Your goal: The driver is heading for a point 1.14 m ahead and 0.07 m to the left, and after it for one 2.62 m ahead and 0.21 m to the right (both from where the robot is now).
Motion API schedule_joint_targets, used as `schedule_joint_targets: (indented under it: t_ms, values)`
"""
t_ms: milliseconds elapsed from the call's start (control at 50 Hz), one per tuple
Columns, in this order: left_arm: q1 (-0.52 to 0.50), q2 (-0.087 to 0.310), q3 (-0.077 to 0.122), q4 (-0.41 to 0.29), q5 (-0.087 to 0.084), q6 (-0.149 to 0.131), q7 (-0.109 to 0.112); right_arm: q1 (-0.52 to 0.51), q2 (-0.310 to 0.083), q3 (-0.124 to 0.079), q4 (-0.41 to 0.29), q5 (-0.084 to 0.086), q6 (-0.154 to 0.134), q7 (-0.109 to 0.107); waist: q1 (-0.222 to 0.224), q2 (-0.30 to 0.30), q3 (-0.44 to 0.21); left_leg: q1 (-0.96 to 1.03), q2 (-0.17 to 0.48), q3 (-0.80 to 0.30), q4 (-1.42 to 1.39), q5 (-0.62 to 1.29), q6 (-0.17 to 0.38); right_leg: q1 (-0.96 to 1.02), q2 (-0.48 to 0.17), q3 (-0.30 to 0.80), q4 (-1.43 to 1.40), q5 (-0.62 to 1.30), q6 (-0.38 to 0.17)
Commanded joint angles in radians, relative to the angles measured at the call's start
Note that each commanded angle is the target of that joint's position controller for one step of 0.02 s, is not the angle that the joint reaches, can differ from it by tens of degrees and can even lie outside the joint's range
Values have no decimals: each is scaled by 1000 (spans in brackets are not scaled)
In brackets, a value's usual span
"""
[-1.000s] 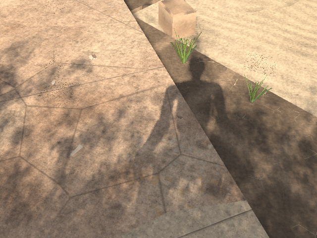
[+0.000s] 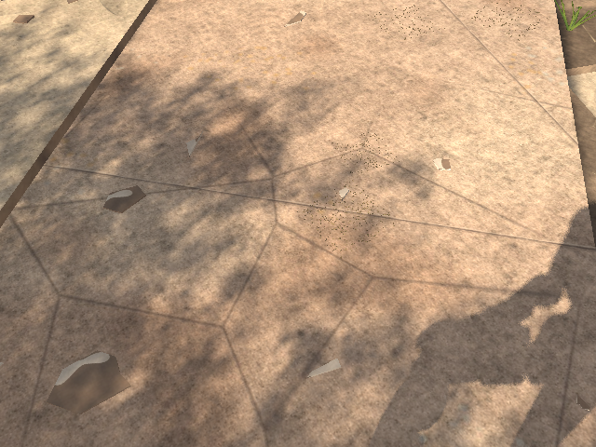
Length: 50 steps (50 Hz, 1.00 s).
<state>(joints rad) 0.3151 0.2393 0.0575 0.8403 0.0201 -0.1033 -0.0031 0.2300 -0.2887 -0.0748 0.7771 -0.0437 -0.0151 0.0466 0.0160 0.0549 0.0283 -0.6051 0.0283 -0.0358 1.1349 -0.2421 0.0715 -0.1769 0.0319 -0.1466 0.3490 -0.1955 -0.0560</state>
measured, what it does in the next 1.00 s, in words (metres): walks ahead, turning left: left foot, then right foot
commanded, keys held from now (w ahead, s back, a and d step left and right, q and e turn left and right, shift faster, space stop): w+q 0.18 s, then q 0.26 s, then no key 0.56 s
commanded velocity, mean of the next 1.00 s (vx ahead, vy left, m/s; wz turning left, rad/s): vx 0.20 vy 0.00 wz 0.39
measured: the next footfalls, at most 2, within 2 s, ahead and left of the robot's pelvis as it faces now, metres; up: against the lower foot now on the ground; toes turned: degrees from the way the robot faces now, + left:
left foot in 0.30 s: +0.31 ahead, +0.13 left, +0.00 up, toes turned +16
right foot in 0.84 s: +0.38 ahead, -0.03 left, +0.00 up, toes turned +21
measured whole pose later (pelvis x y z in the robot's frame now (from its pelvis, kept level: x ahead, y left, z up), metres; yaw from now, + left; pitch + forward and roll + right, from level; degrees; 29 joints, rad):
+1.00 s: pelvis +0.31 +0.04 +0.00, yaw +21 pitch -1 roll +0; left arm 0.22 0.20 0.00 0.83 0.01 0.00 0.03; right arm 0.25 -0.22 -0.01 0.88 -0.01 0.01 -0.02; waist -0.02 0.03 0.02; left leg -0.17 -0.08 -0.06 0.42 -0.22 0.05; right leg -0.19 0.03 -0.03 0.44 -0.24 -0.04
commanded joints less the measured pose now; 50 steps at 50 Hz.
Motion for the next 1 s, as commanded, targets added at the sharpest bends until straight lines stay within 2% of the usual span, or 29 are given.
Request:
schedule_joint_targets:
  t_ms: [20,120,180,200,240,260,280,300,320,340,360,380,400,420,440,460,500,620,680,760,800,820,840,860,880,900,920,960,1000]
  values:
    - [23,76,10,-34,-2,-24,-4,-19,0,9,-73,0,2,17,-22,-117,9,-122,48,-27,-34,102,-11,51,-291,172,-207,227,-116]
    - [77,99,10,-7,-3,-15,1,-206,25,32,-131,9,-9,35,18,-124,43,-60,36,74,-328,264,-5,71,-257,17,-194,318,-79]
    - [131,126,15,17,-1,-1,13,-287,21,36,-162,6,-9,41,42,-125,66,-38,25,123,-444,200,17,163,-287,-14,-171,367,-72]
    - [139,131,15,26,0,8,18,-294,20,36,-167,1,-10,39,40,-121,75,-25,9,141,-481,160,28,198,-290,-33,-128,477,-66]
    - [148,160,20,40,-3,26,29,-238,11,31,-153,-9,-15,28,15,-145,27,84,-67,189,-531,72,56,250,-287,-74,39,850,-46]
    - [146,175,23,43,-6,35,35,-144,-5,22,-125,-13,-22,22,-22,-156,-27,185,-107,189,-568,66,76,252,-280,-84,183,937,-37]
    - [134,180,23,37,-16,41,37,3,-32,7,-76,-24,-35,11,-85,-132,-114,375,-136,170,-656,154,102,187,-259,-102,391,850,-14]
    - [130,165,19,10,-17,38,35,145,-103,-18,-39,-35,-42,-7,-145,-68,-222,644,-11,20,-656,299,145,-29,-227,-102,677,487,22]
    - [208,42,-11,-63,-34,40,17,120,-236,-49,-62,-15,-38,-18,-62,185,-370,1026,366,-454,-560,854,336,-472,-56,-63,1080,-490,84]
    - [113,141,13,-72,-12,47,20,224,-219,-57,-75,35,-18,-38,-145,2,-475,999,359,-506,-609,1003,364,-491,-50,125,1149,-415,86]
    - [34,112,5,-98,-28,45,20,140,-193,-48,-67,41,-13,-50,-107,8,-326,871,320,-370,-652,1022,336,-530,-93,157,1116,-293,83]
    - [9,105,-2,-97,-19,43,23,70,-130,-33,-70,49,-8,-51,-70,-36,-205,714,260,-300,-703,921,284,-509,-119,156,1017,-233,83]
    - [3,109,2,-93,0,55,24,21,-95,-23,-74,53,-6,-53,-28,-50,-129,600,201,-258,-738,844,237,-474,-134,164,951,-214,88]
    - [37,107,2,-90,17,77,22,-15,-69,-14,-82,55,-3,-55,9,-38,-108,501,163,-222,-768,811,221,-412,-135,164,908,-209,98]
    - [55,99,3,-86,23,97,21,-21,-68,-11,-85,50,-6,-51,24,-35,-112,448,146,-204,-777,819,210,-369,-127,161,876,-202,103]
    - [70,89,2,-84,20,111,20,-17,-78,-13,-83,40,-12,-47,35,-42,-129,428,136,-186,-779,859,210,-349,-115,152,856,-185,105]
    - [68,74,-1,-83,12,121,19,-2,-96,-17,-75,29,-21,-42,37,-39,-146,391,124,-163,-790,860,203,-328,-105,147,806,-137,103]
    - [-70,84,0,-114,8,138,24,75,-80,-4,-37,27,-14,-48,-15,18,-107,433,121,-196,-835,586,158,-362,-103,166,626,-44,82]
    - [-112,82,-2,-118,2,141,27,100,-78,1,-21,18,-9,-52,-37,27,-78,463,138,-221,-834,509,162,-341,-88,168,533,-76,71]
    - [-117,67,-9,-111,-10,136,37,97,-69,11,-4,10,-2,-57,-46,40,-56,448,143,-235,-781,548,165,-218,-47,148,382,-167,47]
    - [-86,53,-14,-97,-15,130,45,76,-68,16,4,17,3,-64,-26,34,-52,438,133,-246,-740,535,146,-119,-27,135,218,-145,30]
    - [-49,40,-18,-81,-13,121,48,57,-63,21,7,28,5,-69,2,18,-50,400,113,-244,-717,470,113,-18,-34,141,57,-24,22]
    - [-28,62,-17,-74,-1,107,53,72,-33,32,7,34,1,-73,-3,-23,-68,342,85,-245,-704,333,61,97,-113,223,-29,101,13]
    - [-16,124,-13,-83,15,93,57,121,22,47,1,32,-4,-73,-38,-169,-104,289,12,-171,-607,84,18,182,-303,405,-55,335,-23]
    - [-96,146,-12,-82,-5,95,49,152,11,41,25,46,8,-74,-76,-240,-66,312,-84,-75,-635,-120,-3,76,-362,429,-4,550,-137]
    - [-119,99,-21,-87,-11,92,40,127,-18,40,42,29,17,-76,-60,-206,-68,387,-62,-63,-649,-109,-13,22,-336,407,-11,507,-149]
    - [-135,81,-30,-81,-9,88,34,94,-18,38,48,27,21,-73,-58,-198,-54,437,-58,-78,-701,-27,-13,-14,-274,360,-14,411,-108]
    - [-113,87,-31,-65,-8,91,36,44,-40,34,54,24,22,-64,-38,-193,-35,488,-28,-112,-752,121,-18,-46,-190,310,-25,216,-40]
    - [-90,96,-26,-44,-14,92,38,74,-34,36,96,32,18,-63,-33,-126,-12,461,-8,-119,-762,172,-16,-6,-153,273,-22,160,-21]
